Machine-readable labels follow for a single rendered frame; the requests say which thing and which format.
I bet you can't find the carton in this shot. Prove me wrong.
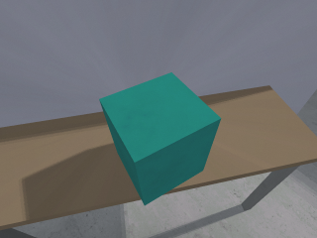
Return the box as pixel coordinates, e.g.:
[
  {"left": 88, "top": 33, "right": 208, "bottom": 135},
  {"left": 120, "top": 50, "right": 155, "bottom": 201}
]
[{"left": 99, "top": 72, "right": 221, "bottom": 205}]

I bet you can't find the table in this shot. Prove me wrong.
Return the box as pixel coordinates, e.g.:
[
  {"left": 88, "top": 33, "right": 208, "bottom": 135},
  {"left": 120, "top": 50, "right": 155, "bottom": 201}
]
[{"left": 0, "top": 85, "right": 317, "bottom": 238}]

